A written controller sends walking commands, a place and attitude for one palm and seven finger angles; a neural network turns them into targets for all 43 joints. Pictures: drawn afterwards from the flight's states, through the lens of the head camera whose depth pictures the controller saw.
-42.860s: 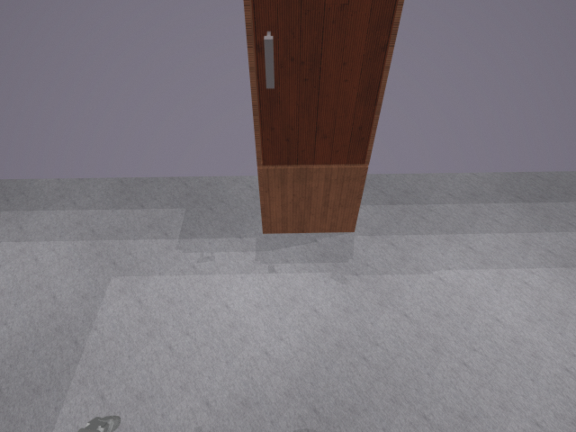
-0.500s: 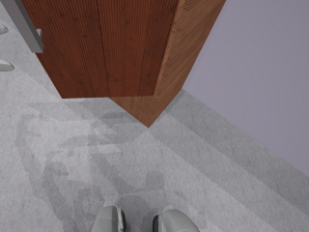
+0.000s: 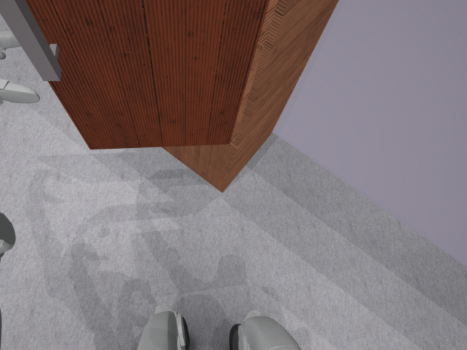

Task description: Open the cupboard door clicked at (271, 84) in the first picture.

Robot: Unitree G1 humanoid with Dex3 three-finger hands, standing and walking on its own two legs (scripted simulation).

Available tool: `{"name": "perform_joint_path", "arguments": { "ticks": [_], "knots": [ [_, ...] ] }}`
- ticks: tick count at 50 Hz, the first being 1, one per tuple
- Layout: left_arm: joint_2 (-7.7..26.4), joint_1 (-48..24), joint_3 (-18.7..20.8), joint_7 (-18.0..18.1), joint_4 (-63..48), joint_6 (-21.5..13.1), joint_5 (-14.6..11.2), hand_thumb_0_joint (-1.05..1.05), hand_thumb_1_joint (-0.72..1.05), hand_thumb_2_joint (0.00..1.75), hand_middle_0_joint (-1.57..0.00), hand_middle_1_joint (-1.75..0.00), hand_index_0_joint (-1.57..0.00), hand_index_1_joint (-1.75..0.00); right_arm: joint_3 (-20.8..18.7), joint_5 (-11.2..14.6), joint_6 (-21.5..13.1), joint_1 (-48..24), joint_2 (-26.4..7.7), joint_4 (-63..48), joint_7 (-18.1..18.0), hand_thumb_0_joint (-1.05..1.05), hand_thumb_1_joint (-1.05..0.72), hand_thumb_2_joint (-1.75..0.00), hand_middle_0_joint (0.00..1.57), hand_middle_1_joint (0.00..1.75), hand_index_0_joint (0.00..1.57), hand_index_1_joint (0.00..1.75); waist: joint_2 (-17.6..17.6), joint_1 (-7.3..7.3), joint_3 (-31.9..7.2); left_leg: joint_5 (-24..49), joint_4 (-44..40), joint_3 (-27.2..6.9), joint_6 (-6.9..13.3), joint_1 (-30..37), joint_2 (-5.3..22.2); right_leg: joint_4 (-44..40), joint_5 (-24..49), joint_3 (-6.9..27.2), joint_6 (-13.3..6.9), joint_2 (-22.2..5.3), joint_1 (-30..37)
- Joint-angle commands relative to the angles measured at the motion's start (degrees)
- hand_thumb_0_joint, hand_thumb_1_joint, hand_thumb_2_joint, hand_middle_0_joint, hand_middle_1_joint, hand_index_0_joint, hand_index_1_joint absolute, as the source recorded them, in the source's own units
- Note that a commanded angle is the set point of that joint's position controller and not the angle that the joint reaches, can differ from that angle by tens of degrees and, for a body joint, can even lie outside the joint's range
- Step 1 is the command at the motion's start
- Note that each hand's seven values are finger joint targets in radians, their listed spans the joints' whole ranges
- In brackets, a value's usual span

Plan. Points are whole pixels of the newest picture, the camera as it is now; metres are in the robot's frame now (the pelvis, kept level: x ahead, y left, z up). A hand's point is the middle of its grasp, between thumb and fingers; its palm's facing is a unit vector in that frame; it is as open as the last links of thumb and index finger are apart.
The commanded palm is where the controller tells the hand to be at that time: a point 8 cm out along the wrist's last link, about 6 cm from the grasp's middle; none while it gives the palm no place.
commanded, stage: slide the fingers in behind the handle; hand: left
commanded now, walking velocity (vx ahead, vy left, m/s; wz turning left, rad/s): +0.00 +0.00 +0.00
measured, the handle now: (34, 27) +0.58 +0.25 +0.11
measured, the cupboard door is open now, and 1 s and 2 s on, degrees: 44 44 44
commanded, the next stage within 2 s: close the thumb around the handle in 1.20 s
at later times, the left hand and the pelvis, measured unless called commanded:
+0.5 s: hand (27, 60) +0.52 +0.25 +0.11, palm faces +0.05 -1.00 +0.02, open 14.0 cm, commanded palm +0.51 +0.28 +0.11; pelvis +0.00 -0.01 +0.00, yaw +1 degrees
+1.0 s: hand (43, 56) +0.53 +0.23 +0.12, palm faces +0.06 -1.00 +0.01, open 14.0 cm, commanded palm +0.51 +0.27 +0.11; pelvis +0.00 -0.02 +0.00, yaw +0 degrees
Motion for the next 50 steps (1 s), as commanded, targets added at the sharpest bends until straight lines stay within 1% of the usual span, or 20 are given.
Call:
{"name": "perform_joint_path", "arguments": {
  "ticks": [1, 5, 7, 9, 11, 13, 15, 16, 18, 19, 24, 27, 28, 29, 32, 34, 40, 43, 44, 50],
  "knots": [
    [15.5, -23.3, 1.1, 1.5, -11.5, -3.4, -1.1, 0.0, -0.5, 0.3, -0.3, -1.2, -0.3, -1.2, -4.5, -0.1, -0.5, 11.9, -12.2, -0.9, -0.5, 0.0, -0.9, -0.9, 0.2, 0.3, 0.2, 0.3, 14.2, 0.12, -28.2, 28.3, -4.6, -9.0, -2.2, 41.1, 0.0, -4.9, 15.6, 0.9, -1.3, 2.2, -5.3],
    [16.2, -20.9, 2.2, 1.8, -12.4, -3.7, -1.1, 0.0, -0.5, 0.3, -0.3, -1.2, -0.3, -1.2, -4.6, -0.1, -0.3, 11.6, -12.1, -1.5, -0.3, 0.0, -0.9, -0.9, 0.2, 0.3, 0.2, 0.3, 12.0, 1.0, -29.7, 30.0, -4.5, -8.1, -1.9, 39.6, -0.4, -4.7, 18.6, 1.3, -1.2, 2.2, -1.7],
    [13.9, -21.4, 0.9, 2.1, -12.9, -4.2, -1.4, 0.0, -0.5, 0.3, -0.3, -1.2, -0.3, -1.2, -4.5, -0.1, -0.4, 11.3, -11.7, -1.7, -0.2, 0.0, -0.9, -0.9, 0.2, 0.3, 0.2, 0.3, 11.5, 0.52, -28.4, 29.8, -4.4, -7.7, -1.6, 39.0, -0.6, -4.7, 19.1, 1.4, -1.2, 2.3, -1.5],
    [13.8, -21.3, 0.5, 2.2, -11.5, -4.2, -1.4, 0.0, -0.5, 0.3, -0.3, -1.2, -0.3, -1.2, -4.5, 0.1, -0.3, 10.9, -11.8, -1.5, -0.2, 0.0, -0.9, -0.9, 0.2, 0.3, 0.2, 0.3, 10.9, 0.24, -26.5, 27.4, -4.6, -7.5, -1.6, 37.7, -0.6, -5.1, 18.1, 1.6, -1.0, 2.2, -1.9],
    [13.0, -22.9, 0.1, 2.3, -13.6, -4.8, -1.7, 0.0, -0.5, 0.3, -0.3, -1.2, -0.3, -1.2, -4.8, 0.1, -0.4, 10.8, -11.7, -1.4, -0.1, 0.0, -0.9, -0.9, 0.2, 0.3, 0.2, 0.3, 11.3, 0.01, -27.7, 27.7, -4.7, -7.6, -1.6, 38.9, -0.6, -5.1, 18.4, 1.6, -1.0, 2.2, -1.6],
    [12.5, -22.1, 0.6, 2.4, -15.1, -5.7, -2.2, 0.0, -0.5, 0.3, -0.3, -1.2, -0.3, -1.2, -4.9, 0.1, -0.5, 10.7, -11.5, -1.4, 0.0, 0.0, -0.9, -0.9, 0.2, 0.3, 0.2, 0.3, 12.8, 0.58, -30.4, 30.6, -4.2, -7.4, -1.7, 41.3, -0.6, -4.9, 20.2, 1.9, -1.1, 2.3, -1.1],
    [10.7, -21.0, -0.4, 2.3, -13.6, -5.5, -2.7, 0.0, -0.5, 0.3, -0.3, -1.2, -0.3, -1.2, -4.9, 0.2, -0.5, 10.3, -11.4, -1.1, 0.1, 0.0, -0.9, -0.9, 0.2, 0.3, 0.2, 0.3, 11.0, 0.26, -28.1, 28.8, -4.3, -7.0, -1.5, 39.2, -0.7, -5.3, 20.0, 2.0, -1.0, 2.2, -0.6],
    [11.3, -20.4, 0.1, 2.4, -12.6, -5.2, -2.6, 0.0, -0.5, 0.3, -0.3, -1.2, -0.3, -1.2, -4.8, 0.2, -0.5, 10.4, -11.5, -1.0, 0.1, 0.0, -0.9, -0.9, 0.2, 0.3, 0.2, 0.3, 9.4, 0.35, -27.4, 27.4, -4.5, -6.9, -1.3, 37.7, -0.8, -5.2, 19.7, 2.0, -1.0, 2.2, 0.1],
    [9.9, -22.1, -1.4, 2.5, -12.6, -5.0, -2.4, 0.0, -0.5, 0.3, -0.3, -1.2, -0.3, -1.2, -4.8, 0.4, -0.5, 10.1, -11.3, -0.9, 0.0, 0.0, -0.9, -0.9, 0.2, 0.3, 0.2, 0.3, 11.0, 0.06, -26.5, 27.4, -4.7, -6.9, -1.4, 38.0, -0.9, -5.2, 19.5, 2.0, -1.0, 2.0, -0.8],
    [8.9, -21.1, -1.8, 2.7, -11.3, -4.5, -2.3, 0.0, -0.5, 0.3, -0.3, -1.2, -0.3, -1.2, -4.8, 0.4, -0.5, 10.1, -11.2, -1.0, 0.1, 0.0, -0.9, -0.9, 0.2, 0.3, 0.2, 0.3, 10.3, 0.07, -25.8, 26.5, -4.7, -6.9, -1.3, 37.4, -1.0, -5.3, 18.7, 1.9, -1.0, 2.0, -1.1],
    [12.3, -21.9, 0.7, 3.9, -12.7, -5.2, -2.1, 0.0, -0.5, 0.3, -0.3, -1.2, -0.3, -1.2, -4.7, 0.3, -0.8, 10.1, -11.3, -1.1, 0.0, 0.0, -0.9, -0.9, 0.2, 0.3, 0.2, 0.3, 8.8, 0.53, -27.4, 26.3, -4.4, -6.2, -0.9, 35.1, -1.4, -5.0, 21.1, 2.7, -0.9, 1.8, 2.5],
    [10.0, -24.3, -1.0, 4.3, -14.6, -6.4, -2.2, 0.0, -0.5, 0.3, -0.3, -1.2, -0.3, -1.2, -4.6, 0.2, -1.1, 9.8, -10.9, -1.0, 0.1, 0.0, -0.9, -0.9, 0.2, 0.3, 0.2, 0.3, 10.0, -0.12, -27.4, 25.9, -4.1, -6.1, -0.9, 35.7, -1.5, -4.9, 20.7, 2.8, -1.0, 1.8, 1.8],
    [10.9, -24.0, -0.6, 4.5, -13.9, -6.6, -1.8, 0.0, -0.5, 0.3, -0.3, -1.2, -0.3, -1.2, -4.8, 0.3, -1.0, 9.6, -11.1, -0.8, 0.2, 0.0, -0.9, -0.9, 0.2, 0.3, 0.2, 0.3, 11.3, 0.08, -27.7, 25.6, -4.1, -6.3, -1.2, 36.6, -1.2, -5.0, 19.9, 2.8, -0.9, 1.8, 0.8],
    [10.3, -22.8, -0.8, 4.6, -12.8, -6.3, -1.8, 0.0, -0.5, 0.3, -0.3, -1.2, -0.3, -1.2, -4.7, 0.4, -1.0, 9.7, -11.1, -0.8, 0.2, 0.0, -0.9, -0.9, 0.2, 0.3, 0.2, 0.3, 10.2, 0.05, -27.2, 25.0, -4.2, -6.4, -1.1, 35.9, -1.3, -5.1, 19.3, 2.7, -0.9, 1.8, 0.9],
    [8.0, -24.4, -2.3, 4.8, -13.0, -6.1, -2.2, 0.0, -0.5, 0.3, -0.3, -1.2, -0.3, -1.2, -4.7, 0.2, -1.3, 9.8, -10.9, -0.7, 0.3, 0.0, -0.9, -0.9, 0.2, 0.3, 0.2, 0.3, 11.1, -0.53, -27.3, 24.8, -4.2, -6.3, -1.0, 36.2, -1.4, -5.0, 19.2, 2.7, -1.0, 1.8, 0.5],
    [10.3, -23.4, -0.7, 4.9, -12.0, -5.6, -2.0, 0.0, -0.5, 0.3, -0.3, -1.2, -0.3, -1.2, -4.8, 0.4, -1.2, 10.0, -11.2, -0.5, 0.2, 0.0, -0.9, -0.9, 0.2, 0.3, 0.2, 0.3, 10.0, 0.04, -28.0, 24.1, -4.3, -6.2, -0.9, 35.0, -1.4, -5.2, 19.6, 3.0, -0.8, 1.8, 2.0],
    [9.0, -22.8, -1.3, 5.9, -12.4, -5.4, -1.6, 0.0, -0.5, 0.3, -0.3, -1.2, -0.3, -1.2, -4.8, 0.2, -1.3, 10.2, -10.9, -0.7, 0.4, 0.0, -0.9, -0.9, 0.2, 0.3, 0.2, 0.3, 9.6, 0.09, -27.8, 24.3, -4.3, -5.7, -0.9, 34.2, -1.5, -5.2, 20.5, 3.1, -0.7, 1.8, 2.7],
    [11.4, -23.6, 0.6, 6.5, -13.4, -6.1, -1.5, 0.0, -0.5, 0.3, -0.3, -1.2, -0.3, -1.2, -4.9, 0.2, -1.4, 10.5, -11.1, -0.6, 0.4, 0.0, -0.9, -0.9, 0.2, 0.3, 0.2, 0.3, 9.2, 0.19, -29.1, 25.3, -4.3, -5.8, -0.8, 34.6, -1.4, -4.9, 21.6, 3.2, -0.7, 1.8, 3.5],
    [11.5, -21.7, 1.0, 6.4, -12.8, -6.0, -1.5, 0.0, -0.5, 0.3, -0.3, -1.2, -0.3, -1.2, -4.9, 0.2, -1.3, 10.4, -11.0, -0.8, 0.5, 0.0, -0.9, -0.9, 0.2, 0.3, 0.2, 0.3, 9.7, 0.83, -29.1, 25.4, -4.3, -5.5, -0.8, 34.1, -1.6, -5.0, 22.1, 3.4, -0.7, 1.8, 4.3],
    [10.2, -20.7, -0.2, 6.0, -13.0, -6.0, -1.3, 0.0, -0.5, 0.3, -0.3, -1.2, -0.3, -1.2, -5.0, 0.3, -1.0, 10.2, -10.8, -1.1, 0.5, 0.0, -0.9, -0.9, 0.2, 0.3, 0.2, 0.3, 9.5, 0.73, -27.9, 25.7, -4.6, -5.2, -0.9, 34.3, -1.6, -5.1, 22.4, 3.2, -0.7, 1.8, 4.1]
  ]
}}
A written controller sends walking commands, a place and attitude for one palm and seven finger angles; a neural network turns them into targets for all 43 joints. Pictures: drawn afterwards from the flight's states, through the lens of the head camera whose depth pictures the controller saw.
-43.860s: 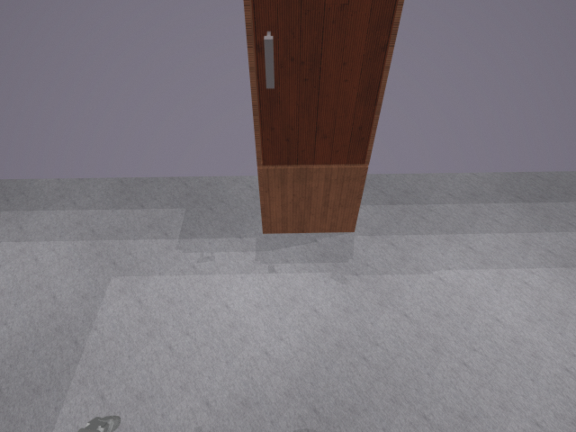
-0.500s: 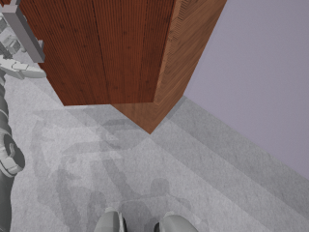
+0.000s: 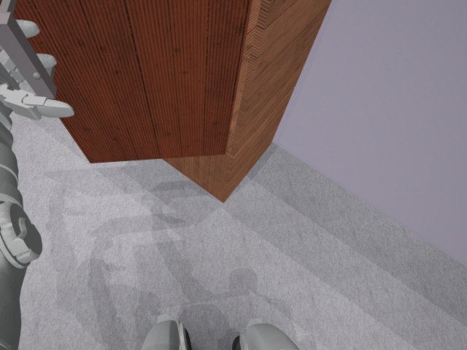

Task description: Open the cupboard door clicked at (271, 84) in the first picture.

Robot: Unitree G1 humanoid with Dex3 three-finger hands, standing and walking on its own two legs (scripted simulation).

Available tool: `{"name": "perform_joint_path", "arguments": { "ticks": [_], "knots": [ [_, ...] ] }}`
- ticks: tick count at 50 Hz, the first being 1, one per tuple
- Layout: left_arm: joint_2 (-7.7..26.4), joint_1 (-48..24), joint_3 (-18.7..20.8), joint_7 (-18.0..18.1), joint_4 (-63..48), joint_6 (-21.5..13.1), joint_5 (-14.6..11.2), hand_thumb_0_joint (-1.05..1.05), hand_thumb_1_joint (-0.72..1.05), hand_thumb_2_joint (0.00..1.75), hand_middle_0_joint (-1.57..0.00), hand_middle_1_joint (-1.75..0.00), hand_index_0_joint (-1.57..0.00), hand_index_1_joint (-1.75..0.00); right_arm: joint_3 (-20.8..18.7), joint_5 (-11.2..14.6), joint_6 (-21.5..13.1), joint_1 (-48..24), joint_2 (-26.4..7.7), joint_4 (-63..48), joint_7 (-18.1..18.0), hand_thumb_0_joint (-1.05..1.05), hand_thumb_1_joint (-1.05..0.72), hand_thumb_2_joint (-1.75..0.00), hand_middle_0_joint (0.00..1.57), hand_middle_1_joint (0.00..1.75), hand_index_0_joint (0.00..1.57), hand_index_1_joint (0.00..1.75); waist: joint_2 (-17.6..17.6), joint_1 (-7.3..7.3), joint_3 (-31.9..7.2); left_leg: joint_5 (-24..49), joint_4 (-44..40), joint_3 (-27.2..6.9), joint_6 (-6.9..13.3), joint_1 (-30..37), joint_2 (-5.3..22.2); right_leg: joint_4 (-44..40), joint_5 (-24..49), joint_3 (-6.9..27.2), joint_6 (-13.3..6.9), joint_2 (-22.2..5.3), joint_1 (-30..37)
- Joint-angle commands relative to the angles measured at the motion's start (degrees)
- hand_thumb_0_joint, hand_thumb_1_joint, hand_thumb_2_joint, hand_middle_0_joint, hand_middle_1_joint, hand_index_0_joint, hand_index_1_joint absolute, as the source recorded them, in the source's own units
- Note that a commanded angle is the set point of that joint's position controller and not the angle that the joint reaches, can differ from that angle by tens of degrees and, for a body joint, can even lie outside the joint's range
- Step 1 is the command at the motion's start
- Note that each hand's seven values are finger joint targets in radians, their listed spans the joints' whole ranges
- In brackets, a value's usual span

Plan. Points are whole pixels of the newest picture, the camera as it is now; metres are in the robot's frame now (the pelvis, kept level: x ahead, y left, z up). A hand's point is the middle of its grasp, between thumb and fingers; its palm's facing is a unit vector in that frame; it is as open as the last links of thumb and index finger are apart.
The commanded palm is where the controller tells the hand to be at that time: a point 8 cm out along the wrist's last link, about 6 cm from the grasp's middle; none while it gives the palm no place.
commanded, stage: slide the fingers in behind the handle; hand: left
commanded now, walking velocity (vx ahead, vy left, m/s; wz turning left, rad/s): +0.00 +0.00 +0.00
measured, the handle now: (29, 50) +0.58 +0.26 +0.11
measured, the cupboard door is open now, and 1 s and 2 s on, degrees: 44 44 79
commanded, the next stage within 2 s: close the thumb around the handle in 0.20 s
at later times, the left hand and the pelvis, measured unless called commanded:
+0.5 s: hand (38, 77) +0.52 +0.24 +0.11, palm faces +0.05 -1.00 +0.00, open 12.9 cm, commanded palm +0.51 +0.28 +0.10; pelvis +0.00 +0.01 +0.00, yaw +1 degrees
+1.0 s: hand (39, 76) +0.52 +0.24 +0.11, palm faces +0.06 -1.00 +0.01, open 5.8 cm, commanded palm +0.50 +0.28 +0.10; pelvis +0.00 +0.00 +0.00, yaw +0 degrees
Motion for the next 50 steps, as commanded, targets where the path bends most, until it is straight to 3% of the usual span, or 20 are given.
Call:
{"name": "perform_joint_path", "arguments": {
  "ticks": [1, 5, 6, 8, 11, 15, 18, 20, 22, 23, 25, 27, 29, 31, 33, 35, 38, 40, 42, 50],
  "knots": [
    [15.9, -23.9, 0.5, -0.2, -12.9, -4.0, -1.1, 0.0, -0.5, 0.3, -0.3, -1.2, -0.3, -1.2, -4.3, 0.0, -0.6, 10.7, -11.4, -1.7, -0.8, 0.0, -0.9, -0.9, 0.2, 0.3, 0.2, 0.3, 8.8, 0.34, -27.0, 25.6, -3.4, -5.9, 0.3, 31.4, -1.9, -5.5, 22.7, 2.3, 0.5, 1.4, 1.6],
    [13.6, -24.7, -0.9, -0.7, -12.8, -4.1, -1.8, 0.0, -0.5, 0.3, -0.3, -1.2, -0.3, -1.2, -4.4, 0.1, -0.6, 10.6, -11.4, -1.3, -0.9, 0.0, -0.9, -0.9, 0.2, 0.3, 0.2, 0.3, 8.0, -0.37, -25.7, 25.1, -3.5, -6.3, 0.3, 32.3, -1.8, -5.8, 21.3, 2.1, 0.5, 1.5, -0.3],
    [12.4, -25.9, -1.9, -0.8, -13.9, -4.2, -2.0, 0.0, -0.5, 0.3, -0.3, -1.2, -0.3, -1.2, -4.5, 0.0, -0.7, 10.5, -11.3, -1.2, -0.9, 0.0, -0.9, -0.9, 0.2, 0.3, 0.2, 0.3, 9.2, -0.71, -26.2, 24.9, -3.6, -6.4, 0.2, 33.3, -1.7, -5.9, 20.6, 2.1, 0.4, 1.5, -1.0],
    [13.5, -24.1, -0.3, -0.6, -13.5, -4.6, -2.2, 0.0, -0.5, 0.3, -0.3, -1.2, -0.3, -1.2, -4.6, 0.0, -0.8, 10.6, -11.5, -1.1, -0.8, 0.0, -0.9, -0.9, 0.2, 0.3, 0.2, 0.3, 9.7, 0.47, -27.6, 26.4, -3.6, -6.7, 0.1, 34.5, -1.7, -5.6, 20.9, 1.9, 0.2, 1.5, -0.9],
    [12.0, -24.8, -1.8, -0.2, -10.4, -3.5, -2.0, 0.0, -0.5, 0.3, -0.3, -1.2, -0.3, -1.2, -4.3, 0.1, -0.8, 10.4, -11.4, -1.0, -0.9, 0.0, -0.9, -0.9, 0.2, 0.3, 0.2, 0.3, 6.8, -0.78, -23.2, 22.6, -4.1, -6.8, 0.3, 31.3, -1.8, -6.1, 18.4, 1.8, 0.5, 1.4, -2.0],
    [14.5, -26.8, -0.9, 0.9, -11.5, -4.0, -0.9, 0.0, -0.5, 0.3, -0.3, -1.2, -0.3, -1.2, -4.1, -0.1, -1.0, 10.4, -11.6, -1.1, -1.0, 0.0, -0.9, -0.9, 0.2, 0.3, 0.2, 0.3, 8.9, -0.46, -24.9, 23.3, -3.9, -7.1, 0.1, 32.0, -1.7, -5.5, 18.3, 2.0, 0.3, 1.1, -2.2],
    [13.9, -27.1, -0.6, 1.2, -15.7, -5.8, -0.8, 0.0, -0.33, 0.37, -0.31, -1.22, -0.31, -1.22, -4.5, -0.4, -1.2, 10.4, -11.3, -1.3, -0.8, 0.0, -0.9, -0.9, 0.2, 0.3, 0.2, 0.3, 11.8, 0.47, -29.9, 28.1, -3.4, -7.6, -0.4, 36.9, -1.5, -4.7, 20.3, 1.8, 0.1, 1.2, -2.2],
    [12.2, -26.1, -1.2, 1.1, -16.4, -6.2, -1.3, 0.0, -0.22, 0.42, -0.32, -1.23, -0.32, -1.23, -4.6, -0.4, -1.2, 10.1, -11.1, -1.3, -0.5, 0.0, -0.9, -0.9, 0.2, 0.3, 0.2, 0.3, 12.3, 0.71, -30.8, 29.5, -3.0, -7.6, -0.6, 38.1, -1.4, -4.6, 20.7, 1.6, 0.0, 1.4, -2.4],
    [10.1, -26.4, -2.3, 1.0, -13.8, -5.6, -2.0, 0.0, -0.11, 0.47, -0.33, -1.24, -0.33, -1.24, -4.4, -0.4, -1.1, 10.4, -11.1, -0.8, -0.5, 0.0, -0.9, -0.9, 0.2, 0.3, 0.2, 0.3, 9.3, -0.46, -27.2, 27.5, -3.3, -7.8, -0.3, 36.2, -1.4, -5.1, 19.6, 1.3, 0.0, 1.5, -3.0],
    [11.9, -26.4, -1.5, 1.1, -12.4, -4.9, -1.4, 0.0, -0.05, 0.49, -0.33, -1.25, -0.33, -1.25, -4.5, -0.2, -0.9, 10.0, -11.5, -0.8, -0.6, 0.0, -0.9, -0.9, 0.2, 0.3, 0.2, 0.3, 8.9, -0.41, -26.1, 25.4, -3.7, -7.8, -0.4, 35.0, -1.3, -5.3, 18.3, 1.4, 0.2, 1.4, -3.4],
    [11.2, -26.7, -2.1, 1.3, -10.7, -3.6, -1.4, 0.0, 0.06, 0.54, -0.34, -1.26, -0.34, -1.26, -4.5, 0.0, -0.9, 10.2, -11.5, -0.9, -0.8, 0.0, -0.9, -0.9, 0.2, 0.3, 0.2, 0.3, 7.3, -0.85, -24.8, 23.3, -4.1, -7.6, 0.0, 33.0, -1.5, -5.7, 17.6, 1.5, 0.3, 1.3, -3.0],
    [11.3, -27.7, -2.3, 1.8, -11.0, -3.4, -1.0, 0.0, 0.17, 0.59, -0.35, -1.27, -0.35, -1.27, -4.3, -0.2, -1.1, 10.4, -11.5, -0.8, -0.9, 0.0, -0.9, -0.9, 0.2, 0.3, 0.2, 0.3, 8.7, -0.96, -24.5, 23.2, -4.0, -7.6, 0.1, 33.0, -1.7, -5.7, 17.4, 1.5, 0.1, 1.2, -3.4],
    [12.2, -27.5, -2.2, 2.0, -9.4, -3.0, -0.6, 0.0, 0.28, 0.64, -0.36, -1.28, -0.36, -1.28, -4.1, -0.2, -1.1, 10.6, -11.6, -0.6, -1.0, 0.0, -0.9, -0.9, 0.2, 0.3, 0.2, 0.3, 7.3, -1.38, -23.7, 22.6, -3.9, -7.6, 0.1, 32.0, -1.5, -5.7, 17.1, 1.6, 0.3, 1.2, -3.7],
    [13.4, -28.7, -2.0, 1.9, -10.7, -3.7, -0.3, 0.0, 0.4, 0.68, -0.36, -1.3, -0.36, -1.3, -4.0, -0.3, -1.3, 10.6, -11.6, -0.8, -1.0, 0.0, -0.9, -0.9, 0.2, 0.3, 0.2, 0.3, 8.2, -1.2, -24.4, 21.7, -4.0, -7.5, 0.0, 31.4, -1.6, -5.6, 16.6, 1.8, 0.3, 1.1, -3.2],
    [14.1, -28.7, -0.8, 1.7, -13.6, -5.2, -0.6, 0.0, 0.51, 0.73, -0.37, -1.31, -0.37, -1.31, -4.3, -0.5, -1.6, 10.9, -11.5, -0.8, -0.9, 0.0, -0.9, -0.9, 0.2, 0.3, 0.2, 0.3, 10.6, -0.24, -28.9, 25.5, -3.3, -7.6, -0.2, 34.9, -1.6, -5.0, 18.8, 1.9, 0.0, 1.2, -2.5],
    [13.3, -27.2, -0.6, 1.4, -15.0, -6.0, -1.1, 0.0, 0.62, 0.78, -0.38, -1.32, -0.38, -1.32, -4.4, -0.6, -1.6, 10.9, -11.4, -1.0, -0.7, 0.0, -0.9, -0.9, 0.2, 0.3, 0.2, 0.3, 10.8, 0.33, -30.9, 27.7, -3.2, -7.7, -0.4, 36.3, -1.5, -4.7, 20.3, 1.7, 0.0, 1.4, -1.6],
    [12.8, -26.9, -1.1, 1.0, -12.6, -5.3, -1.4, 0.0, 0.79, 0.85, -0.39, -1.34, -0.39, -1.34, -4.3, -0.3, -1.2, 10.8, -11.4, -0.6, -0.6, 0.0, -0.9, -0.9, 0.2, 0.3, 0.2, 0.3, 8.6, -0.51, -27.8, 26.6, -3.3, -7.3, -0.1, 34.2, -1.5, -5.1, 20.6, 1.8, 0.3, 1.5, -1.5],
    [13.8, -26.2, -0.3, 0.9, -13.0, -4.6, -1.5, 0.0, 0.9, 0.9, -0.4, -1.35, -0.4, -1.35, -4.4, -0.2, -1.1, 10.8, -11.6, -0.9, -0.7, 0.0, -0.9, -0.9, 0.2, 0.3, 0.2, 0.3, 8.4, -0.14, -27.8, 25.7, -3.5, -6.8, 0.1, 33.0, -1.7, -5.4, 21.1, 2.0, 0.4, 1.5, -0.2],
    [14.4, -25.3, 0.4, 0.8, -14.5, -4.8, -1.4, 0.0, 0.9, 0.9, -0.4, -1.35, -0.4, -1.35, -4.4, -0.4, -1.0, 11.0, -11.4, -1.1, -0.6, 0.0, -0.9, -0.9, 0.2, 0.3, 0.2, 0.3, 10.4, 0.83, -29.6, 27.9, -3.2, -6.6, 0.1, 34.0, -2.0, -4.9, 22.7, 2.0, 0.1, 1.5, 0.9],
    [15.3, -20.7, 1.8, 0.3, -15.3, -4.8, -2.2, 0.0, 0.9, 0.9, -0.4, -1.35, -0.4, -1.35, -4.7, -0.1, -0.3, 10.1, -11.3, -1.8, -0.5, 0.0, -0.9, -0.9, 0.2, 0.3, 0.2, 0.3, 8.0, 1.57, -27.9, 28.5, -3.7, -5.7, 0.2, 32.6, -2.1, -5.4, 25.6, 2.2, 0.4, 1.5, 3.8]
  ]
}}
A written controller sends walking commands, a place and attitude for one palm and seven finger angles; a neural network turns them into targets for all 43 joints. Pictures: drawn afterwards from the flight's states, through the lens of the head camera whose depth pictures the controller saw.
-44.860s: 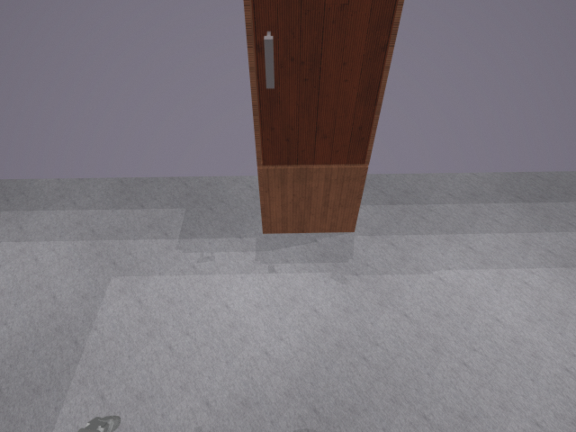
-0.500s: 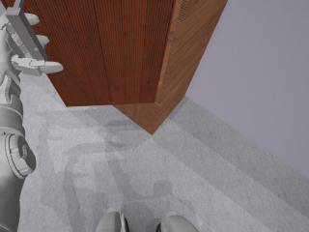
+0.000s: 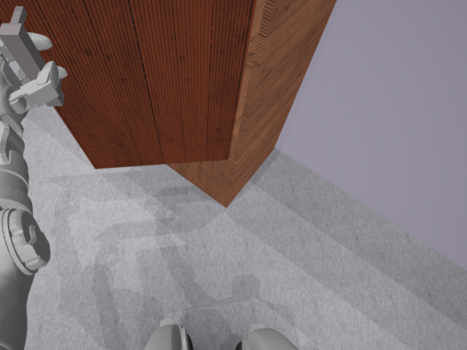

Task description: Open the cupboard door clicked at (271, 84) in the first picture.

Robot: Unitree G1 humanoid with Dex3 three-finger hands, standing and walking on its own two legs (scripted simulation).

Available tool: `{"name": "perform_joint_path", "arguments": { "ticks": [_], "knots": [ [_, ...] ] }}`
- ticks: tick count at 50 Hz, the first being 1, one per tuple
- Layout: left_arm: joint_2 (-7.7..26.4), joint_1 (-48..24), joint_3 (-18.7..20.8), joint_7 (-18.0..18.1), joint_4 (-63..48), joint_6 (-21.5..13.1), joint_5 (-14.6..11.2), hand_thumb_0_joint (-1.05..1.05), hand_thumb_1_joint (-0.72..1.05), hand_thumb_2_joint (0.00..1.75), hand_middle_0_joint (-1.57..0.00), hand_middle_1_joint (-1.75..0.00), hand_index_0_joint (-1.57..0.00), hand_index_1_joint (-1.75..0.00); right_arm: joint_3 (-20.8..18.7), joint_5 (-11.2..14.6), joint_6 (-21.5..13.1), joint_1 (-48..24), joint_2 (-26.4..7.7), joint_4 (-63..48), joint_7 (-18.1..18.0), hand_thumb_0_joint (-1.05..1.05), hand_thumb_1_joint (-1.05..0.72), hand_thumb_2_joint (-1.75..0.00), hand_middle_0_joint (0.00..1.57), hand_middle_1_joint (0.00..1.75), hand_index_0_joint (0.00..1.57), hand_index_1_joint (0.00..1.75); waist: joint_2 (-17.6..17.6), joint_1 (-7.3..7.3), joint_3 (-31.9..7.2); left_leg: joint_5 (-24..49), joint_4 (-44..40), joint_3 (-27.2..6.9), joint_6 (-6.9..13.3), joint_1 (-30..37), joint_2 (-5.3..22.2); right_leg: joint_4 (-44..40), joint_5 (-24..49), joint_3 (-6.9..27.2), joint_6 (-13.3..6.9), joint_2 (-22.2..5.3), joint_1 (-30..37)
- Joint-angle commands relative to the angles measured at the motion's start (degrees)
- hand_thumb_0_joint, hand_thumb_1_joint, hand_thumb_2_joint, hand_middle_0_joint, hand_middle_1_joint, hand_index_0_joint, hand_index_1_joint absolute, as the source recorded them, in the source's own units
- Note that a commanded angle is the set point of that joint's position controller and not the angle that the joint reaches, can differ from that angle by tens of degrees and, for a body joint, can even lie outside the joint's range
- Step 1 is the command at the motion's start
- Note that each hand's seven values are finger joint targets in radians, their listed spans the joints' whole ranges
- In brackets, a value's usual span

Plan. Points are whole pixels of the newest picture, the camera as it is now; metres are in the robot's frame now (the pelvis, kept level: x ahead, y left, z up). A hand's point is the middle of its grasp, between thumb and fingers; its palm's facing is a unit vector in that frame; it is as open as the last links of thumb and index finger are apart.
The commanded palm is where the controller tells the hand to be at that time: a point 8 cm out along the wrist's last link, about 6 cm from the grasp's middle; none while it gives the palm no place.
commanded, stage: pull the door open along its arc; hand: left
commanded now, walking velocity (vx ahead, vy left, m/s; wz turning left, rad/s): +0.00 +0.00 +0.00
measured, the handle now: (38, 59) +0.57 +0.26 +0.11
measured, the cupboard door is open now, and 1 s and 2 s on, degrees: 44 79 89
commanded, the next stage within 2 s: open thumb and fingers to let go in 1.24 s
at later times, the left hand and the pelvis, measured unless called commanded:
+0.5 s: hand (49, 110) +0.47 +0.23 +0.11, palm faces +0.03 -1.00 +0.00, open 6.1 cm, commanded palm +0.41 +0.28 +0.10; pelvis +0.01 +0.00 +0.01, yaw -1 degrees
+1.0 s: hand (114, 186) +0.34 +0.13 +0.11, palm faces +0.44 -0.90 +0.03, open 6.5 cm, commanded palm +0.28 +0.18 +0.10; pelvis -0.01 -0.03 +0.02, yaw +2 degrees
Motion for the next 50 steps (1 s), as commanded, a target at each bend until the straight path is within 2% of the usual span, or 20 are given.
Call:
{"name": "perform_joint_path", "arguments": {
  "ticks": [1, 5, 6, 7, 8, 13, 18, 25, 28, 29, 30, 31, 32, 37, 38, 41, 42, 44, 47, 50],
  "knots": [
    [16.9, -22.2, 1.8, -0.8, -12.7, -4.3, -1.6, 0.0, 0.9, 0.9, -0.4, -1.35, -0.4, -1.35, -3.9, 0.2, -0.5, 9.5, -11.1, -2.5, -0.7, 0.0, -0.9, -0.9, 0.2, 0.3, 0.2, 0.3, 8.4, 1.19, -26.3, 27.8, -3.2, -5.6, 0.2, 30.3, -2.1, -4.8, 25.2, 2.0, 0.2, 1.6, 2.5],
    [16.6, -22.6, 1.5, -0.8, -12.8, -4.6, -1.6, 0.0, 0.9, 0.9, -0.4, -1.35, -0.4, -1.35, -4.0, 0.3, -0.5, 9.1, -11.0, -2.6, -0.8, 0.0, -0.9, -0.9, 0.2, 0.3, 0.2, 0.3, 8.1, 0.8, -25.6, 27.3, -3.1, -5.4, 0.3, 30.2, -2.1, -4.9, 25.2, 2.3, 0.3, 1.5, 2.1],
    [16.0, -26.7, 0.2, -0.6, -12.2, -4.5, -1.5, 0.0, 0.9, 0.9, -0.4, -1.35, -0.4, -1.35, -3.9, 0.3, -0.5, 9.1, -11.1, -2.2, -1.0, 0.0, -0.9, -0.9, 0.2, 0.3, 0.2, 0.3, 7.6, -0.95, -23.5, 25.6, -3.0, -5.7, 0.3, 29.6, -1.9, -5.1, 23.6, 2.2, 0.5, 1.4, 0.2],
    [15.2, -26.9, 0.2, -0.6, -12.6, -4.9, -1.7, 0.0, 0.9, 0.9, -0.4, -1.35, -0.4, -1.35, -3.9, 0.2, -0.6, 9.5, -10.9, -2.0, -1.0, 0.0, -0.9, -0.9, 0.2, 0.3, 0.2, 0.3, 7.4, -0.64, -23.9, 25.8, -2.8, -5.8, 0.4, 29.9, -2.1, -5.0, 23.6, 2.2, 0.3, 1.6, 0.4],
    [16.2, -25.0, 1.1, -0.6, -12.6, -5.0, -1.6, 0.0, 0.9, 0.9, -0.4, -1.35, -0.4, -1.35, -4.1, 0.2, -0.7, 9.5, -11.1, -2.2, -1.0, 0.0, -0.9, -0.9, 0.2, 0.3, 0.2, 0.3, 7.8, 0.33, -25.9, 26.8, -3.1, -6.1, 0.2, 31.0, -1.9, -4.7, 23.9, 2.1, 0.3, 1.5, 1.1],
    [14.7, -17.9, 1.5, -1.1, -15.4, -5.4, -2.2, 0.0, 0.9, 0.9, -0.4, -1.35, -0.4, -1.35, -4.3, 0.2, -0.6, 8.5, -10.9, -3.3, -0.7, 0.0, -0.9, -0.9, 0.2, 0.3, 0.2, 0.3, 9.6, 2.71, -29.7, 31.8, -3.1, -5.9, -0.3, 34.4, -1.8, -3.9, 26.2, 1.8, 0.0, 1.4, 2.1],
    [12.7, -8.8, 2.2, -1.5, -20.8, -5.1, -4.4, 0.0, 0.9, 0.9, -0.4, -1.35, -0.4, -1.35, -4.7, 0.7, -0.2, 6.6, -10.5, -5.5, -0.2, 0.0, -0.9, -0.9, 0.2, 0.3, 0.2, 0.3, 6.5, 5.08, -30.5, 33.6, -4.1, -5.0, 0.0, 34.0, -2.1, -4.2, 29.8, 1.8, 0.1, 1.6, 7.1],
    [7.1, 9.3, 1.7, -1.8, -32.1, -3.2, -8.5, 0.0, 0.9, 0.9, -0.4, -1.35, -0.4, -1.35, -4.9, 2.1, -0.5, 1.5, -9.2, -9.6, 0.4, 0.0, -0.9, -0.9, 0.2, 0.3, 0.2, 0.3, 2.3, 8.28, -24.7, 31.2, -7.2, -2.7, 0.5, 30.8, -2.8, -5.7, 33.2, 1.8, 0.1, 1.2, 13.9],
    [3.2, 19.5, 0.5, -1.7, -38.9, -2.4, -10.4, 0.0, 0.9, 0.9, -0.4, -1.35, -0.4, -1.35, -4.9, 2.5, -1.5, -1.1, -8.4, -11.7, 0.7, 0.0, -0.9, -0.9, 0.2, 0.3, 0.2, 0.3, 3.3, 10.0, -23.8, 32.5, -8.2, -2.0, 0.4, 31.9, -3.1, -6.0, 34.9, 2.0, 0.2, 0.8, 16.1],
    [2.9, 21.5, 0.8, -1.3, -41.7, -2.2, -10.9, 0.0, 0.9, 0.9, -0.4, -1.35, -0.4, -1.35, -5.0, 2.6, -1.8, -1.8, -8.2, -12.1, 0.7, 0.0, -0.9, -0.9, 0.2, 0.3, 0.2, 0.3, 2.1, 10.3, -23.0, 32.7, -8.5, -1.9, 0.4, 31.8, -3.0, -6.0, 35.6, 1.9, 0.2, 0.7, 16.7],
    [1.5, 22.1, 7.5, 6.5, -47.4, -1.3, -13.6, 0.0, 0.9, 0.9, -0.4, -1.35, -0.4, -1.35, -4.9, 2.1, -2.8, -3.7, -6.2, -12.6, 1.0, 0.0, -0.9, -0.9, 0.2, 0.3, 0.2, 0.3, 1.7, 15.58, -23.7, 33.5, -9.1, -1.8, -0.2, 29.9, -3.3, -6.2, 34.3, 1.2, 0.3, 0.7, 18.1],
    [-5.5, 26.2, 2.0, 10.6, -49.4, -0.1, -12.9, 0.0, 0.9, 0.9, -0.4, -1.35, -0.4, -1.35, -4.8, 2.1, -3.7, -4.7, -5.8, -12.9, 1.5, 0.0, -0.9, -0.9, 0.2, 0.3, 0.2, 0.3, 3.7, 13.54, -21.4, 33.4, -9.9, -1.5, -0.7, 31.0, -3.3, -6.3, 33.2, 0.8, 0.4, 0.7, 17.2],
    [-8.5, 29.4, 0.7, 13.3, -52.0, 0.3, -13.0, 0.0, 0.9, 0.9, -0.4, -1.35, -0.4, -1.35, -4.9, 2.1, -4.5, -4.8, -5.6, -12.9, 2.0, 0.0, -0.9, -0.9, 0.2, 0.3, 0.2, 0.3, 1.6, 13.44, -20.7, 34.4, -9.8, -1.8, -0.7, 31.5, -3.1, -6.3, 33.0, 0.4, 0.3, 0.8, 17.0],
    [-14.5, 36.3, -2.3, 26.4, -61.8, 1.7, -7.3, 0.0, 0.9, 0.9, -0.4, -1.35, -0.4, -1.35, -5.0, 0.9, -5.4, -7.8, -4.9, -12.3, 2.7, 0.0, -0.9, -0.9, 0.2, 0.3, 0.2, 0.3, -2.6, 13.34, -18.3, 29.4, -11.1, -1.4, -1.2, 30.7, -3.3, -6.5, 30.7, 0.5, 0.4, 0.5, 18.4],
    [-16.5, 37.8, -4.0, 28.8, -62.4, 2.3, -5.7, 0.0, 0.9, 0.9, -0.4, -1.35, -0.4, -1.35, -4.8, 0.7, -5.2, -9.0, -4.4, -12.4, 2.8, 0.0, -0.9, -0.9, 0.2, 0.3, 0.2, 0.3, -1.6, 13.42, -18.0, 28.0, -11.5, -1.1, -1.3, 30.6, -3.4, -6.4, 30.2, 0.6, 0.3, 0.2, 18.5],
    [-20.6, 37.0, -7.8, 35.4, -65.8, 3.4, -2.0, 0.0, 0.9, 0.9, -0.4, -1.35, -0.4, -1.35, -4.4, -0.2, -4.6, -11.4, -3.6, -12.3, 2.6, 0.0, -0.9, -0.9, 0.2, 0.3, 0.2, 0.3, -2.0, 13.1, -16.5, 23.5, -12.2, -1.2, -1.4, 30.5, -3.6, -7.2, 27.0, 0.9, 0.1, -0.5, 18.9],
    [-21.0, 36.6, -8.2, 37.7, -66.4, 3.7, -1.1, 0.0, 0.9, 0.9, -0.4, -1.35, -0.4, -1.35, -4.3, -0.6, -4.4, -12.0, -3.5, -12.2, 2.4, 0.0, -0.9, -0.9, 0.2, 0.3, 0.2, 0.3, -3.7, 12.94, -16.0, 21.8, -12.3, -1.3, -1.3, 30.1, -3.7, -8.1, 25.7, 1.2, 0.1, -0.6, 19.4],
    [-24.1, 36.2, -11.3, 41.6, -66.4, 4.8, 1.4, 0.0, 0.9, 0.9, -0.4, -1.35, -0.4, -1.35, -3.8, -1.0, -3.8, -13.9, -2.8, -12.1, 2.2, 0.0, -0.9, -0.9, 0.2, 0.3, 0.2, 0.3, -3.0, 12.82, -14.2, 19.2, -12.9, -1.2, -1.3, 29.9, -3.9, -9.1, 23.7, 1.6, 0.1, -1.4, 19.3],
    [-26.3, 35.9, -15.3, 44.1, -66.8, 5.7, 4.0, 0.0, 0.9, 0.9, -0.4, -1.35, -0.4, -1.35, -3.8, -1.6, -3.1, -14.7, -2.7, -11.7, 1.8, 0.0, -0.9, -0.9, 0.2, 0.3, 0.2, 0.3, -5.3, 11.35, -12.7, 16.5, -12.9, -1.3, -1.1, 29.6, -3.9, -10.9, 22.0, 2.6, 0.3, -1.9, 19.3],
    [-29.1, 34.6, -19.0, 43.9, -68.1, 5.5, 4.3, 0.0, 0.9, 0.9, -0.4, -1.35, -0.4, -1.35, -3.7, -1.8, -2.7, -16.2, -2.1, -11.6, 1.0, 0.0, -0.9, -0.9, 0.2, 0.3, 0.2, 0.3, -4.7, 10.85, -12.1, 14.8, -13.4, -0.9, -1.1, 30.0, -4.3, -12.5, 23.0, 4.0, 0.8, -3.0, 20.5]
  ]
}}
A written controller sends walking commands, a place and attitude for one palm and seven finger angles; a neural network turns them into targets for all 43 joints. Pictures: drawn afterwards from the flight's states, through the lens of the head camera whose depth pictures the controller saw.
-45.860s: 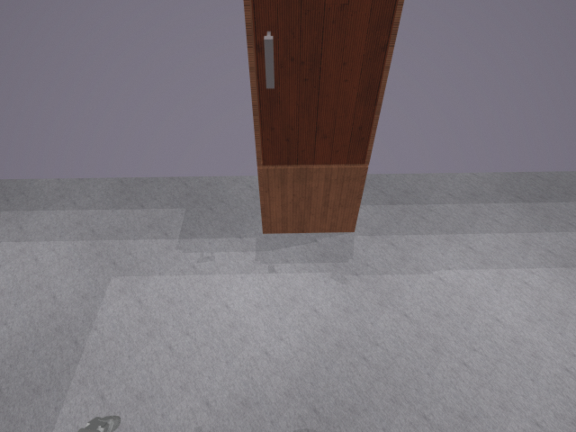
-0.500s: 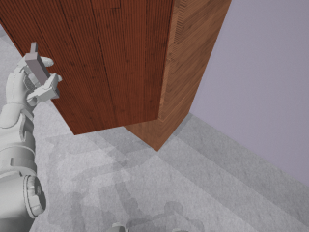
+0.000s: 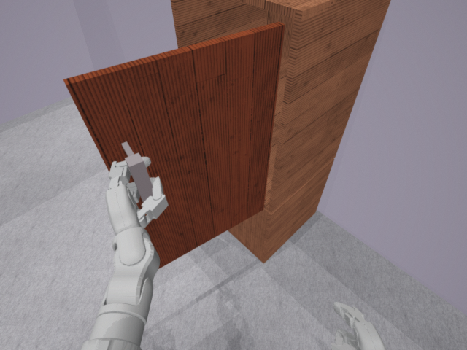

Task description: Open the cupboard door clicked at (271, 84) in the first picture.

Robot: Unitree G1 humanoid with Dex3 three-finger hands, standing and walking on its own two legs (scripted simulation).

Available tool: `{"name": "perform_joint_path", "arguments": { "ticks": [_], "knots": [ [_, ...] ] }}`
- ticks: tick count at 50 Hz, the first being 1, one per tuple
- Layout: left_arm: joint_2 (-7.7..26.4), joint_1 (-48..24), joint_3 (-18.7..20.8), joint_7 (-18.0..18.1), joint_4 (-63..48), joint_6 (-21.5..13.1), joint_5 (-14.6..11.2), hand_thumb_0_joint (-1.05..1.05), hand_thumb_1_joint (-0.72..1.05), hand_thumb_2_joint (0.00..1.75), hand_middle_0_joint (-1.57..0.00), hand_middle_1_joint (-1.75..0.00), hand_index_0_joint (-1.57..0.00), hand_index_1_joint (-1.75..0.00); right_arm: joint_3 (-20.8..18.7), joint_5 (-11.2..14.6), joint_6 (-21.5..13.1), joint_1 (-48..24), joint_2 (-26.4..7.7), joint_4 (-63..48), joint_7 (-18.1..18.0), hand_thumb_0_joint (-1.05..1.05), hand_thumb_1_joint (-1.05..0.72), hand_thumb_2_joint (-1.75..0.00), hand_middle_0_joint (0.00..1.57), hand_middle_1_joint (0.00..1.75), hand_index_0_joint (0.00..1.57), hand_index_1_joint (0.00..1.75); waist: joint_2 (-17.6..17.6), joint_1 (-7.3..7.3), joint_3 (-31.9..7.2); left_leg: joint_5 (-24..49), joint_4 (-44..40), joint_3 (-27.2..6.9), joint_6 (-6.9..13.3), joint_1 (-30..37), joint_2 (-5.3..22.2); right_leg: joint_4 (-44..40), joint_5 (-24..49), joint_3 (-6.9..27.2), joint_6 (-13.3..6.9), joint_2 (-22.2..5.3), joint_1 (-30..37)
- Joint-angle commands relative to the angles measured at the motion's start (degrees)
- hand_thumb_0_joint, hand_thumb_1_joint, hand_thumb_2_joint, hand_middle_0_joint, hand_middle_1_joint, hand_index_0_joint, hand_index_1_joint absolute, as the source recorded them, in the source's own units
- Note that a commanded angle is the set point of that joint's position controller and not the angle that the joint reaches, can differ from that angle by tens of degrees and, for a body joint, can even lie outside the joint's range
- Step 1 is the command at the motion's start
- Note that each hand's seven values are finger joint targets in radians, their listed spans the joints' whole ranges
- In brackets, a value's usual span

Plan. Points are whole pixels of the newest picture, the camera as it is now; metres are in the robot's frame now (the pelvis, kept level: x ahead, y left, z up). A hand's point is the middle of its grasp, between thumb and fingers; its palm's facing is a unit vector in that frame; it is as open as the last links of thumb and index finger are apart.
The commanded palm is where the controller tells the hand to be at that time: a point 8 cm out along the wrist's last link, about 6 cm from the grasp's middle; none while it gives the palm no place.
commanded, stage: pull the door open along its arc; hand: left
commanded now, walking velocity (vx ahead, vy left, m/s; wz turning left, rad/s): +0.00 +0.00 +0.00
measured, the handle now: (140, 178) +0.40 +0.19 +0.09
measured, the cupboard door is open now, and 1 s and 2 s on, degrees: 79 89 94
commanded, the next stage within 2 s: open thumb and fingers to let go in 0.24 s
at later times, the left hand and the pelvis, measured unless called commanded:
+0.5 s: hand (186, 214) +0.32 +0.09 +0.09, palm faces +0.41 -0.91 +0.00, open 6.4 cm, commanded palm +0.28 +0.14 +0.08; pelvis +0.00 -0.02 +0.00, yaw +2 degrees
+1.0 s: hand (183, 212) +0.33 +0.10 +0.09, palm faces +0.38 -0.92 +0.01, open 13.9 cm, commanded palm +0.28 +0.14 +0.08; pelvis +0.00 +0.00 +0.00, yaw +2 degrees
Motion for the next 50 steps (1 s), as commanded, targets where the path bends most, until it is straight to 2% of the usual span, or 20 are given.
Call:
{"name": "perform_joint_path", "arguments": {
  "ticks": [1, 3, 8, 12, 14, 16, 17, 21, 23, 26, 27, 30, 32, 35, 37, 41, 42, 43, 45, 50],
  "knots": [
    [6.9, -11.0, 0.8, 2.7, -13.9, -4.1, 2.3, 0.0, 0.9, 0.9, -0.4, -1.35, -0.4, -1.35, -3.1, -0.3, -1.7, -2.7, -6.8, -6.6, -1.5, 0.0, -0.9, -0.9, 0.2, 0.3, 0.2, 0.3, -3.5, 0.86, -10.0, 11.5, -4.4, -1.8, 0.9, 10.9, -2.3, -9.3, 24.0, 3.7, 2.5, -1.6, 3.6],
    [5.0, -8.8, -0.8, 1.8, -13.7, -4.3, 1.4, 0.0, 0.9, 0.9, -0.4, -1.35, -0.4, -1.35, -3.0, -0.4, -1.9, -3.0, -6.6, -6.4, -1.8, 0.0, -0.9, -0.9, 0.2, 0.3, 0.2, 0.3, -5.6, 0.71, -9.5, 11.1, -4.5, -2.0, 1.0, 10.7, -2.4, -10.2, 26.3, 4.3, 3.1, -2.2, 4.6],
    [0.2, -2.2, -5.9, 0.7, -18.3, -5.4, 0.4, 0.0, 0.9, 0.9, -0.4, -1.35, -0.4, -1.35, -3.1, -0.5, -2.9, -4.0, -6.2, -7.2, -1.6, 0.0, -0.9, -0.9, 0.2, 0.3, 0.2, 0.3, -5.3, 1.44, -10.0, 12.0, -5.0, -2.0, 0.9, 12.0, -2.6, -10.4, 30.0, 4.6, 3.5, -2.9, 6.8],
    [-2.9, 0.2, -10.1, 2.0, -20.8, -5.3, 1.5, 0.0, 0.9, 0.9, -0.4, -1.35, -0.4, -1.35, -3.2, -0.7, -3.6, -4.1, -6.1, -7.4, -1.4, 0.0, -0.9, -0.9, 0.2, 0.3, 0.2, 0.3, -8.4, 0.61, -7.9, 10.9, -4.9, -2.6, 1.1, 11.7, -2.7, -11.4, 29.0, 5.0, 4.0, -3.5, 6.0],
    [-4.8, 1.3, -12.3, 3.3, -21.8, -5.0, 2.5, 0.0, 0.9, 0.9, -0.4, -1.35, -0.4, -1.35, -3.3, -0.9, -3.8, -4.4, -5.9, -7.5, -1.2, 0.0, -0.9, -0.9, 0.2, 0.3, 0.2, 0.3, -8.3, 0.46, -7.4, 10.4, -4.8, -2.7, 1.0, 11.6, -2.8, -11.5, 28.2, 5.3, 4.0, -3.9, 5.6],
    [-3.0, -3.5, -11.4, 4.7, -21.6, -4.9, 3.9, 0.0, 0.9, 0.9, -0.4, -1.35, -0.4, -1.35, -3.3, -1.1, -3.8, -4.6, -6.1, -6.6, -1.5, 0.0, -0.9, -0.9, 0.2, 0.3, 0.2, 0.3, -8.8, -0.26, -6.7, 9.5, -4.3, -3.0, 1.1, 11.0, -2.9, -11.8, 26.7, 6.0, 4.2, -4.3, 4.1],
    [-0.2, -8.5, -9.8, 5.5, -19.7, -5.1, 4.8, 0.0, 0.9, 0.9, -0.4, -1.35, -0.4, -1.35, -3.1, -1.3, -3.6, -4.5, -6.2, -5.3, -1.9, 0.0, -0.9, -0.9, 0.2, 0.3, 0.2, 0.3, -10.9, -1.35, -4.8, 8.1, -3.7, -3.4, 1.3, 9.7, -2.8, -12.8, 23.8, 7.0, 4.4, -4.7, 2.5],
    [-1.7, -9.8, -10.3, 5.5, -17.5, -5.6, 5.7, 0.0, 0.62, 0.78, -0.38, -1.32, -0.38, -1.32, -3.1, -1.3, -3.1, -5.8, -5.3, -4.6, -2.5, 0.0, -0.9, -0.9, 0.2, 0.3, 0.2, 0.3, -7.3, -0.15, -7.5, 8.0, -3.6, -3.3, 1.2, 10.0, -3.1, -12.2, 21.9, 7.4, 3.7, -5.0, 3.0],
    [-2.9, -9.3, -10.6, 4.7, -16.5, -5.4, 4.1, 0.0, 0.48, 0.72, -0.37, -1.3, -0.37, -1.3, -3.1, -1.0, -3.1, -5.9, -5.2, -4.6, -2.6, 0.0, -0.9, -0.9, 0.2, 0.3, 0.2, 0.3, -6.3, 0.06, -8.8, 8.7, -4.0, -3.2, 1.1, 10.9, -3.1, -11.8, 23.5, 6.6, 3.7, -4.7, 3.8],
    [-3.1, -9.0, -9.9, 3.8, -17.9, -5.8, 2.2, 0.0, 0.27, 0.63, -0.35, -1.28, -0.35, -1.28, -3.1, -1.0, -3.3, -5.4, -5.2, -4.8, -2.6, 0.0, -0.9, -0.9, 0.2, 0.3, 0.2, 0.3, -5.7, 0.78, -12.1, 12.1, -4.0, -3.0, 0.9, 12.4, -3.0, -9.8, 30.6, 5.3, 3.8, -4.2, 5.9],
    [-2.6, -6.6, -9.2, 3.7, -16.7, -5.6, 2.4, 0.0, 0.2, 0.6, -0.35, -1.27, -0.35, -1.27, -3.2, -1.1, -3.3, -4.7, -5.3, -4.6, -2.5, 0.0, -0.9, -0.9, 0.2, 0.3, 0.2, 0.3, -7.7, 1.0, -12.5, 13.0, -3.9, -3.1, 0.9, 12.3, -2.9, -9.5, 32.0, 5.0, 3.9, -4.0, 6.6],
    [-4.8, -8.1, -11.7, 3.8, -17.6, -5.6, 3.1, 0.0, -0.01, 0.51, -0.33, -1.25, -0.33, -1.25, -3.2, -1.1, -3.3, -4.6, -5.3, -5.2, -2.2, 0.0, -0.9, -0.9, 0.2, 0.3, 0.2, 0.3, -7.8, 0.31, -11.0, 14.1, -3.9, -3.1, 1.0, 12.9, -2.7, -8.6, 32.6, 3.8, 3.7, -3.6, 5.1],
    [-3.8, -6.2, -10.9, 4.1, -16.7, -5.4, 3.5, 0.0, -0.15, 0.45, -0.32, -1.24, -0.32, -1.24, -3.2, -1.1, -3.1, -4.4, -5.5, -5.4, -2.1, 0.0, -0.9, -0.9, 0.2, 0.3, 0.2, 0.3, -9.6, 0.4, -9.9, 13.9, -4.0, -3.3, 1.1, 12.6, -2.5, -8.9, 31.1, 3.4, 3.6, -3.3, 4.4],
    [-4.7, -9.2, -12.1, 4.5, -17.1, -5.0, 4.0, 0.0, -0.36, 0.36, -0.31, -1.22, -0.31, -1.22, -3.0, -1.1, -2.8, -5.3, -5.3, -5.6, -2.2, 0.0, -0.9, -0.9, 0.2, 0.3, 0.2, 0.3, -7.2, 0.21, -9.2, 12.9, -4.0, -3.2, 1.0, 12.6, -2.5, -8.9, 27.5, 3.2, 3.1, -3.1, 3.1],
    [-4.4, -9.3, -11.7, 5.1, -16.6, -4.7, 4.7, 0.0, -0.5, 0.3, -0.3, -1.2, -0.3, -1.2, -3.1, -1.2, -2.6, -5.0, -5.3, -5.4, -2.2, 0.0, -0.9, -0.9, 0.2, 0.3, 0.2, 0.3, -7.5, 0.3, -9.4, 13.3, -3.8, -3.3, 1.1, 13.0, -2.3, -8.8, 26.2, 2.9, 2.8, -2.7, 2.5],
    [-5.8, -10.4, -13.0, 6.1, -16.8, -3.7, 5.2, 0.0, -0.5, 0.3, -0.28, -1.1, -0.28, -1.1, -3.0, -1.2, -2.3, -5.5, -5.1, -5.5, -2.1, 0.0, -0.9, -0.9, 0.2, 0.3, 0.2, 0.3, -4.9, 0.25, -10.2, 13.3, -3.6, -3.4, 0.9, 13.4, -2.2, -8.1, 23.7, 2.2, 2.1, -2.3, 1.5],
    [-5.3, -10.2, -12.6, 6.2, -16.0, -3.4, 5.3, 0.0, -0.5, 0.3, -0.27, -1.05, -0.27, -1.05, -3.0, -1.3, -2.1, -5.2, -5.2, -5.3, -2.2, 0.0, -0.9, -0.9, 0.2, 0.3, 0.2, 0.3, -6.9, 0.14, -10.1, 13.4, -3.7, -3.5, 1.0, 13.2, -2.1, -8.4, 23.6, 2.1, 2.2, -2.2, 1.7],
    [-5.2, -10.6, -12.6, 6.4, -16.5, -3.3, 5.5, 0.0, -0.5, 0.3, -0.27, -1.0, -0.27, -1.0, -3.0, -1.2, -1.9, -5.7, -5.2, -5.6, -2.2, 0.0, -0.9, -0.9, 0.2, 0.3, 0.2, 0.3, -5.3, 0.54, -10.6, 13.4, -3.8, -3.5, 0.9, 13.2, -2.1, -8.0, 23.0, 2.1, 1.9, -2.1, 1.7],
    [-7.7, -11.3, -14.6, 6.9, -16.6, -2.8, 5.6, 0.0, -0.5, 0.3, -0.25, -0.9, -0.25, -0.9, -3.0, -1.2, -2.1, -5.8, -5.0, -5.7, -2.1, 0.0, -0.9, -0.9, 0.2, 0.3, 0.2, 0.3, -5.0, 0.15, -10.5, 13.2, -3.7, -3.6, 0.9, 13.8, -2.0, -7.8, 21.4, 1.5, 1.7, -1.7, 0.6],
    [-8.0, -13.2, -14.8, 8.2, -16.2, -2.2, 6.0, 0.0, -0.5, 0.3, -0.21, -0.65, -0.21, -0.65, -3.1, -1.3, -2.0, -6.0, -5.1, -5.5, -2.0, 0.0, -0.9, -0.9, 0.2, 0.3, 0.2, 0.3, -5.3, 0.05, -10.7, 12.6, -3.9, -4.1, 0.7, 13.8, -1.7, -7.4, 18.4, 0.9, 1.3, -1.2, -0.3]
  ]
}}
